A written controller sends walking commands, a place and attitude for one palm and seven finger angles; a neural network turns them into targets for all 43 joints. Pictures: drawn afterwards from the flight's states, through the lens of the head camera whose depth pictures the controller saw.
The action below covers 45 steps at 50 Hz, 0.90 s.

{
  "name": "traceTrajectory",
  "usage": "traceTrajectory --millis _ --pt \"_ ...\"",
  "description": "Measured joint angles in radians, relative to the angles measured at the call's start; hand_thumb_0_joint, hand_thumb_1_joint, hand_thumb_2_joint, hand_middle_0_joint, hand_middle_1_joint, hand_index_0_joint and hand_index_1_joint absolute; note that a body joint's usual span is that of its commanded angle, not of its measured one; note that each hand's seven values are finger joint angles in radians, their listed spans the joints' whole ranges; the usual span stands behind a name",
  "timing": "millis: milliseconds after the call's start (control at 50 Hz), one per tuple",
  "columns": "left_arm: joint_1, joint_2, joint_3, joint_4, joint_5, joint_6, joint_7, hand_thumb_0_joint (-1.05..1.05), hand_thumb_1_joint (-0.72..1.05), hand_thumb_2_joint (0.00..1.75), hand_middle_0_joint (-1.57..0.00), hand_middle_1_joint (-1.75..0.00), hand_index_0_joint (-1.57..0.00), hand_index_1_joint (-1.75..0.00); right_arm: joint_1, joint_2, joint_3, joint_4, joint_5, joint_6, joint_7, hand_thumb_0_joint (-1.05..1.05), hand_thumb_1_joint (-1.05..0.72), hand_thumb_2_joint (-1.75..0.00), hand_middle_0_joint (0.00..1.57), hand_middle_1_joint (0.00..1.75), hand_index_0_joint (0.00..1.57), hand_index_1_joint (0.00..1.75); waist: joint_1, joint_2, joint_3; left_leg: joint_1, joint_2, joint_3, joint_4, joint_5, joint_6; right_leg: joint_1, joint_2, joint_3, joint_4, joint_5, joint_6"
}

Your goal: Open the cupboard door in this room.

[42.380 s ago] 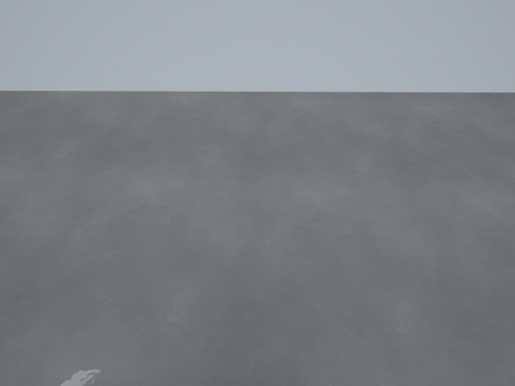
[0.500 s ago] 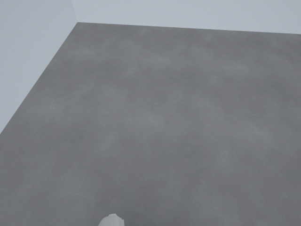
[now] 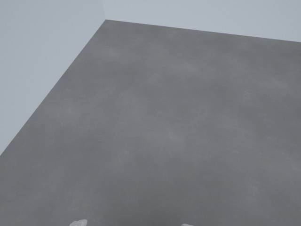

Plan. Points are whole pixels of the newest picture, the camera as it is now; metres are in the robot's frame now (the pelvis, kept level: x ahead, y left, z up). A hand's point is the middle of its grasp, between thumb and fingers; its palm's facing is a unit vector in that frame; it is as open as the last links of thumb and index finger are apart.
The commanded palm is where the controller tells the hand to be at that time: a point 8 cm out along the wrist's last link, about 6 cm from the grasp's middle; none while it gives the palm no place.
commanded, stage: turn to face it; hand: left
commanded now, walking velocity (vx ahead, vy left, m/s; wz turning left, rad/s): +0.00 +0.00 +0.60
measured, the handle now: out of the picture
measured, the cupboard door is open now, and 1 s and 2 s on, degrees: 44 44 44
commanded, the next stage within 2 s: none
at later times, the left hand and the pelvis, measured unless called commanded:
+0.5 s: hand out of the picture +0.06 +0.23 -0.19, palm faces +0.34 -0.91 -0.25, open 7.4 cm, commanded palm none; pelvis +0.07 +0.00 -0.01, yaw +18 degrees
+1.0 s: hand out of the picture +0.06 +0.15 -0.15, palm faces +0.58 -0.78 -0.24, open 7.4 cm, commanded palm none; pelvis +0.11 -0.05 +0.00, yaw +37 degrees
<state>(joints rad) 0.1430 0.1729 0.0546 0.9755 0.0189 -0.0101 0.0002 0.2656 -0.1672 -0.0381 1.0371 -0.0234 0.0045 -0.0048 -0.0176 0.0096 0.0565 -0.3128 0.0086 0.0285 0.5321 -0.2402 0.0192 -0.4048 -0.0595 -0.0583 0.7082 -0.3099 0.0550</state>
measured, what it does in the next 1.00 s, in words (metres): walks ahead, turning left: right foot, then left foot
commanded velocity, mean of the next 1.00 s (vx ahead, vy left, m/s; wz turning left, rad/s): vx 0.00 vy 0.00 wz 0.60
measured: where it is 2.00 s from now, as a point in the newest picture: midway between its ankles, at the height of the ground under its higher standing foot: outside the picture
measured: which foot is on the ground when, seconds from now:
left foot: down 0.00-0.04, up 0.06-0.36, down 0.38-0.76, up 0.78-1.00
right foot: up 0.00-0.02, down 0.04-0.38, up 0.40-0.74, down 0.76-1.00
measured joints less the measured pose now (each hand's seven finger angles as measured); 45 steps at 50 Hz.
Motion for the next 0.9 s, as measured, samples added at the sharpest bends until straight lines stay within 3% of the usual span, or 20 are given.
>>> traceTrajectory --millis 40,100,140,180,320,360,380,400,440,480,520,640,740,760,800,860,900 --pt "-0.004 0.009 0.002 -0.025 0.002 -0.008 0.002 0.0 0.91 0.9 -0.19 -0.3 -0.2 -0.3 0.014 0.002 -0.006 -0.004 0.005 0.014 0.005 0.0 -0.93 -0.9 0.2 0.3 0.2 0.3 -0.004 -0.013 -0.011 -0.014 -0.016 -0.013 0.048 -0.036 -0.016 0.059 -0.003 0.0 -0.134 0.061 -0.011" --pt "-0.017 -0.001 -0.002 -0.039 0.008 -0.013 0.011 0.0 0.91 0.9 -0.19 -0.3 -0.2 -0.3 -0.005 -0.017 -0.023 -0.01 0.009 0.037 0.01 0.01 -0.92 -0.9 0.2 0.3 0.2 0.3 -0.013 0.007 0.0 -0.097 -0.012 -0.014 0.305 -0.233 -0.041 0.073 -0.01 -0.04 -0.102 0.022 -0.053" --pt "-0.012 -0.005 -0.006 -0.048 0.008 -0.011 0.017 0.0 0.91 0.9 -0.2 -0.3 -0.2 -0.3 -0.023 -0.029 -0.031 -0.017 0.009 0.048 0.015 0.01 -0.92 -0.9 0.2 0.3 0.2 0.3 -0.016 0.004 0.004 -0.155 -0.003 0.008 0.49 -0.252 -0.056 0.106 -0.023 -0.068 -0.126 0.011 -0.061" --pt "-0.003 -0.004 -0.007 -0.051 0.008 -0.008 0.021 0.0 0.91 0.9 -0.2 -0.3 -0.2 -0.3 -0.041 -0.037 -0.035 -0.031 0.009 0.053 0.019 0.01 -0.92 -0.9 0.2 0.29 0.2 0.3 -0.017 -0.009 0.005 -0.18 0.012 0.031 0.552 -0.238 -0.07 0.141 -0.037 -0.095 -0.162 0.015 -0.058" --pt "0.035 0.02 -0.006 -0.048 0.013 -0.003 0.016 0.0 0.91 0.9 -0.2 -0.3 -0.2 -0.3 -0.131 -0.063 -0.03 -0.097 0.012 0.047 0.032 0.01 -0.91 -0.9 0.19 0.29 0.19 0.3 0.008 -0.058 0.035 -0.114 0.033 0.091 0.26 -0.173 -0.074 0.2 -0.088 -0.184 -0.167 -0.024 -0.037" --pt "0.054 0.035 -0.002 -0.048 0.009 0.002 0.011 0.0 0.91 0.9 -0.2 -0.3 -0.2 -0.3 -0.152 -0.075 -0.027 -0.124 0.01 0.039 0.035 0.01 -0.91 -0.9 0.19 0.29 0.19 0.3 0.015 -0.066 0.042 -0.064 0.024 0.109 0.126 -0.082 -0.062 0.191 -0.106 -0.204 -0.107 -0.066 -0.022" --pt "0.069 0.04 0.001 -0.049 0.005 0.008 0.009 0.0 0.91 0.9 -0.2 -0.3 -0.2 -0.3 -0.156 -0.087 -0.026 -0.141 0.006 0.031 0.037 0.01 -0.91 -0.9 0.19 0.29 0.19 0.3 0.016 -0.056 0.035 -0.044 0.028 0.105 0.073 -0.006 -0.026 0.166 -0.11 -0.211 -0.042 -0.09 -0.013" --pt "0.071 0.052 0.004 -0.046 0.001 0.02 0.007 0.0 0.91 0.9 -0.2 -0.3 -0.2 -0.3 -0.165 -0.089 -0.028 -0.153 0.004 0.022 0.035 0.0 -0.91 -0.9 0.19 0.29 0.19 0.3 0.013 -0.06 0.037 -0.062 0.022 0.098 0.099 -0.008 0.008 0.123 -0.112 -0.181 0.062 -0.162 0.002" --pt "0.062 0.076 0.01 -0.041 0.001 0.049 0.013 0.0 0.91 0.9 -0.2 -0.3 -0.2 -0.3 -0.174 -0.087 -0.024 -0.168 0.004 0.01 0.028 0.0 -0.91 -0.9 0.19 0.29 0.19 0.3 0.017 -0.067 0.044 -0.081 0.016 0.081 0.142 -0.051 0.032 0.028 -0.08 -0.085 0.278 -0.249 0.018" --pt "0.048 0.092 0.019 -0.037 0.002 0.063 0.016 0.01 0.91 0.9 -0.2 -0.3 -0.2 -0.3 -0.167 -0.084 -0.02 -0.177 0.003 0.008 0.018 0.0 -0.91 -0.9 0.2 0.29 0.2 0.3 0.021 -0.063 0.041 -0.075 0.013 0.057 0.125 -0.056 0.028 -0.044 -0.05 -0.028 0.404 -0.224 0.027" --pt "0.036 0.101 0.025 -0.046 0.003 0.066 0.012 0.01 0.91 0.9 -0.19 -0.3 -0.2 -0.3 -0.156 -0.082 -0.016 -0.175 0.002 0.01 0.012 0.0 -0.91 -0.9 0.2 0.29 0.2 0.3 0.026 -0.056 0.039 -0.058 0.008 0.035 0.082 -0.032 0.014 -0.085 -0.038 0.006 0.436 -0.164 0.032" --pt "0.013 0.098 0.023 -0.088 0.002 0.058 0.005 0.01 0.91 0.9 -0.19 -0.3 -0.2 -0.3 -0.123 -0.073 -0.014 -0.156 -0.001 0.024 0.017 0.0 -0.91 -0.9 0.2 0.3 0.2 0.3 0.024 -0.018 0.032 -0.027 -0.004 -0.036 0.003 0.013 0.002 -0.072 -0.014 0.046 0.248 -0.108 0.032" --pt "0.006 0.083 0.012 -0.115 -0.003 0.041 0.005 0.01 0.91 0.9 -0.19 -0.3 -0.2 -0.3 -0.098 -0.067 -0.024 -0.147 0.001 0.044 0.022 0.0 -0.91 -0.9 0.2 0.3 0.2 0.3 0.006 0.013 0.026 -0.052 -0.018 -0.104 0.042 -0.001 -0.032 0.054 0.025 0.033 -0.044 -0.039 0.015" --pt "0.014 0.083 0.009 -0.125 0.0 0.031 0.006 0.0 0.91 0.9 -0.19 -0.3 -0.2 -0.3 -0.09 -0.067 -0.028 -0.147 0.006 0.048 0.023 0.0 -0.91 -0.9 0.2 0.3 0.2 0.3 0.008 0.009 0.017 -0.071 -0.029 -0.11 0.073 -0.017 -0.036 0.084 0.021 0.032 -0.124 0.016 -0.009" --pt "0.015 0.06 0.0 -0.124 0.007 0.018 0.013 0.0 0.91 0.9 -0.19 -0.3 -0.2 -0.3 -0.097 -0.081 -0.039 -0.136 0.009 0.059 0.024 0.01 -0.91 -0.9 0.2 0.3 0.2 0.3 0.006 0.033 0.03 -0.131 -0.036 -0.111 0.252 -0.178 -0.045 0.084 0.018 0.005 -0.097 0.017 -0.048" --pt "0.031 0.03 -0.013 -0.12 0.007 0.02 0.02 0.0 0.91 0.9 -0.2 -0.3 -0.2 -0.3 -0.106 -0.091 -0.049 -0.121 0.007 0.076 0.031 0.01 -0.91 -0.9 0.2 0.3 0.2 0.3 -0.001 0.037 0.04 -0.211 -0.03 -0.058 0.547 -0.221 -0.061 0.121 -0.005 -0.034 -0.118 -0.012 -0.058" --pt "0.04 0.019 -0.017 -0.112 0.007 0.022 0.023 0.0 0.91 0.9 -0.2 -0.3 -0.2 -0.3 -0.11 -0.087 -0.048 -0.118 0.008 0.078 0.035 0.01 -0.91 -0.9 0.2 0.29 0.2 0.3 -0.007 0.02 0.044 -0.216 -0.012 -0.019 0.593 -0.21 -0.076 0.147 -0.023 -0.057 -0.153 -0.003 -0.057"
